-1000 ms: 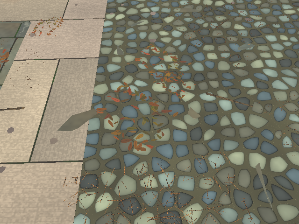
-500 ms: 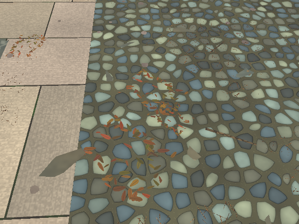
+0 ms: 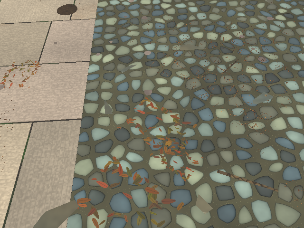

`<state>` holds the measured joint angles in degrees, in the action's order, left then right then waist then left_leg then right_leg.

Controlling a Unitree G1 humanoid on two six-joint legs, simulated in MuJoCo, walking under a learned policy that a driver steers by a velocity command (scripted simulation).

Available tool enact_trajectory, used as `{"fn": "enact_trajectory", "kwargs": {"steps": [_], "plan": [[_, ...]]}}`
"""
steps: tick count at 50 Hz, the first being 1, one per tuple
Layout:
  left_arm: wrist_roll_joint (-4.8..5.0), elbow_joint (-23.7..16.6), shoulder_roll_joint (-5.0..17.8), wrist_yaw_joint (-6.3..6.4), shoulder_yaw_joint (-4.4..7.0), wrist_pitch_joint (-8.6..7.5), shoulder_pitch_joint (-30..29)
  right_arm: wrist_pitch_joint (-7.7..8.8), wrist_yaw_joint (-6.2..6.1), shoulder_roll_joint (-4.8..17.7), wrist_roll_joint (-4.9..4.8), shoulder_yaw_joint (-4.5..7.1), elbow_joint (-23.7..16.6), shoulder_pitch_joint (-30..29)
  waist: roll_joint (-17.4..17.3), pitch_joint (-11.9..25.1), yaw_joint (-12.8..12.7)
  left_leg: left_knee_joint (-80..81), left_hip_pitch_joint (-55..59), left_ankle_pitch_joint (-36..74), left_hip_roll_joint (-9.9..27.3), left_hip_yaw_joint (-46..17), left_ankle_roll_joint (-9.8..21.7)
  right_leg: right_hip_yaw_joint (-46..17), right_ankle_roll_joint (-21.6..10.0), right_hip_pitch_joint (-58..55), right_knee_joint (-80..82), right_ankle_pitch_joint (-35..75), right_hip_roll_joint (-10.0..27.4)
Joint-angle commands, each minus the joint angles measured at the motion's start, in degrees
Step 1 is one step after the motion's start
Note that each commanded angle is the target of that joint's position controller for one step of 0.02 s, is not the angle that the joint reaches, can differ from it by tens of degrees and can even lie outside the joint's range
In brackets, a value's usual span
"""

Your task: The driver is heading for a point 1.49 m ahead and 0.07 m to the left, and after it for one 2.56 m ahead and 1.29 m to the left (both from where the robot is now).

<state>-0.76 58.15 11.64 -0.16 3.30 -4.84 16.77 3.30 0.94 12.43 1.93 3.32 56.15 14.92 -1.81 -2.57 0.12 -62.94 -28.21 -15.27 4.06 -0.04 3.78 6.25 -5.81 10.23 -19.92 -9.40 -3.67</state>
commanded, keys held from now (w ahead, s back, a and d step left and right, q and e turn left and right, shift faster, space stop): w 1.00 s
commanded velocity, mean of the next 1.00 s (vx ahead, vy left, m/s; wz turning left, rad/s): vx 0.50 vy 0.00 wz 0.00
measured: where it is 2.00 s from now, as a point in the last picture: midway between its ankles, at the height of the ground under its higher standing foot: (157, 122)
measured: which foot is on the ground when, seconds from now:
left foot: up 0.00-0.34, down 0.36-0.92, up 0.94-1.00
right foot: down 0.00-0.38, up 0.40-0.90, down 0.92-1.00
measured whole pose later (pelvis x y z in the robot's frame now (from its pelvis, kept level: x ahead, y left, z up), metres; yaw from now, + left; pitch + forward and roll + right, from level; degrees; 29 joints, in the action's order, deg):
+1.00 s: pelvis +0.55 +0.01 -0.02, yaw +0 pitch +0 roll +0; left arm -1.6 52.2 11.8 -0.6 3.2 -4.3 6.1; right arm 4.4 -0.2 11.4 0.3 2.6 59.9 22.4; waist -0.9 -3.5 1.7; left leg -61.3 -12.0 -22.9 -1.1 1.0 4.5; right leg 6.3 -5.7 21.9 -30.9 -9.5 -1.5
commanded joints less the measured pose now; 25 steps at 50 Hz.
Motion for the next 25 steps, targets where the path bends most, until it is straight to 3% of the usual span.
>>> {"fn": "enact_trajectory", "kwargs": {"steps": [1,6,12,15,16,17,18,19,20,21,22,23,25], "plan": [[0.16,-1.06,5.74,0.18,0.66,-1.46,3.23,-1.10,0.58,1.61,0.33,0.33,-1.92,2.44,4.56,-1.18,1.72,2.72,-5.63,5.12,2.62,0.14,-1.53,-12.97,-6.45,-0.60,13.60,8.07,15.21],[0.22,0.01,5.35,0.17,0.10,-1.32,8.10,-1.04,0.80,1.52,-0.44,-0.23,-6.00,-9.42,4.73,-3.01,-1.00,17.21,-9.33,13.60,2.36,2.43,-3.07,-9.51,-5.59,-4.94,14.20,14.30,13.49],[-0.44,2.19,5.98,0.92,0.05,-1.03,13.38,-0.42,0.65,1.92,-0.66,-0.70,-9.24,-17.70,5.53,-3.94,-3.34,27.90,-9.05,13.37,-0.13,4.16,-0.91,-8.37,-5.69,-15.04,11.07,22.86,15.90],[-0.83,2.40,7.10,1.42,0.38,-0.78,11.57,0.35,0.32,2.97,-0.67,-0.19,-9.18,-15.05,6.02,-2.66,-0.96,31.56,-2.72,7.16,-2.56,5.09,1.75,-7.14,-4.52,-17.76,4.93,36.21,16.99],[-0.90,2.38,7.66,1.46,0.55,-0.68,10.69,0.66,-0.07,3.74,-0.60,0.30,-7.75,-10.37,6.38,-0.20,1.09,32.82,3.59,5.32,-4.51,5.89,2.85,-6.43,-3.78,-17.51,-0.64,43.73,16.58],[-0.65,2.25,7.72,1.32,0.53,-0.43,9.56,1.17,-0.54,4.64,-0.29,0.98,-4.66,-1.37,4.82,4.32,5.01,36.66,14.28,7.65,-6.23,6.88,4.22,-4.60,-2.69,-15.29,-10.80,45.53,14.60],[-0.12,1.09,6.53,1.13,0.03,-0.47,9.17,1.75,-1.17,7.93,0.96,2.14,-1.80,9.08,2.10,10.76,8.54,36.86,29.92,6.51,0.36,-0.26,6.77,-3.14,-1.57,-4.89,-24.94,32.92,12.22],[2.36,-0.64,1.05,0.38,-1.12,-0.50,14.76,1.74,-1.36,14.57,2.01,3.83,-1.27,15.31,-10.60,18.95,7.20,41.07,47.02,0.51,18.17,-27.74,14.24,0.53,1.50,15.76,-48.24,-0.19,2.43],[0.87,0.00,5.42,0.37,0.24,-0.42,13.18,0.78,-0.75,13.21,-0.25,3.63,-1.52,11.37,-6.72,19.02,6.02,47.52,44.47,-0.05,19.55,-38.48,15.19,-7.76,0.61,22.49,-55.52,-19.22,0.29],[0.32,-1.47,6.08,0.30,0.68,-0.25,8.12,0.57,-0.58,10.47,-1.18,2.80,-2.52,4.37,-3.19,9.50,3.21,47.94,36.11,-3.02,17.43,-28.54,13.29,-9.14,0.12,25.97,-56.27,-14.67,4.14],[0.10,-2.18,5.18,0.00,0.43,-0.52,5.04,0.91,-0.31,6.46,-1.20,1.70,-3.13,0.60,-0.14,4.37,2.19,50.53,28.21,-0.30,14.90,-22.13,11.56,-9.05,0.15,25.15,-52.99,-10.39,6.28],[-0.23,-2.11,4.05,-0.15,0.45,-0.19,4.31,1.27,-0.38,4.46,-1.13,1.07,-2.85,-0.91,-0.26,1.56,0.45,52.35,23.13,2.44,11.99,-16.97,9.25,-8.75,0.36,22.96,-49.31,-8.15,7.95],[-1.42,-1.48,2.36,-0.80,0.23,1.36,6.20,2.02,-0.80,2.46,-1.28,0.24,-1.36,0.09,-1.87,0.70,-1.85,54.16,17.98,8.45,8.66,-10.63,7.31,-8.07,1.62,18.33,-45.36,-6.20,9.09]]}}
Velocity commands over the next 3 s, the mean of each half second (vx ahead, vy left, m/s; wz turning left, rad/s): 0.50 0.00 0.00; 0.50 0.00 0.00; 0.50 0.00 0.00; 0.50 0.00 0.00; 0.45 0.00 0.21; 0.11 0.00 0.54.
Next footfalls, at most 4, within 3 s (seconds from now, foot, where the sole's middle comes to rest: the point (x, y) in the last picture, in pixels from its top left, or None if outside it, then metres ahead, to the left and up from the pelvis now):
0.36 left None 0.36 0.12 -0.78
0.92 right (177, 191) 0.67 -0.06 -0.78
1.48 left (140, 139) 0.97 0.12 -0.78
2.04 right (171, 97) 1.27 -0.06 -0.78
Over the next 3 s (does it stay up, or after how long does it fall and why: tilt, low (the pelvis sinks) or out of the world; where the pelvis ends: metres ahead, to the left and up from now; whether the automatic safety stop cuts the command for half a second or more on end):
stays up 1.44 0.03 -0.01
